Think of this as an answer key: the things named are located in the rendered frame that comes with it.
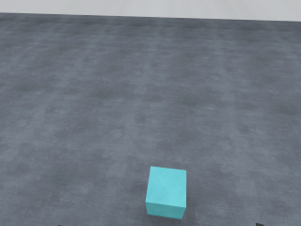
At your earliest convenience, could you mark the carton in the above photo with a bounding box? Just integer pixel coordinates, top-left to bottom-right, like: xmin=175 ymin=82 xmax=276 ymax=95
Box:
xmin=145 ymin=166 xmax=186 ymax=219

